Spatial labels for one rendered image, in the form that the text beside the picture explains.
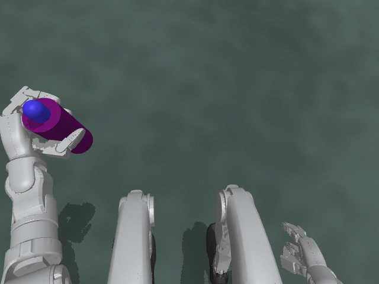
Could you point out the right robot foot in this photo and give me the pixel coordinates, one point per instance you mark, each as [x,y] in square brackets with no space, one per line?
[215,278]

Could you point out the bottle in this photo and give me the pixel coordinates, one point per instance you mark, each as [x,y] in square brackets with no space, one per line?
[48,119]

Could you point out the left robot hand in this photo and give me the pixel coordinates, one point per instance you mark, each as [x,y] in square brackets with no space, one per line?
[18,141]

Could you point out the right robot arm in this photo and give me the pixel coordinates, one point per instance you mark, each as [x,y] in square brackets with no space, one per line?
[319,274]

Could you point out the left robot arm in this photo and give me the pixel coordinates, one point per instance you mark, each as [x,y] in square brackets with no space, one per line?
[35,250]

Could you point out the right robot hand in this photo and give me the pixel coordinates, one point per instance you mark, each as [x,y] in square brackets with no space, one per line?
[297,259]

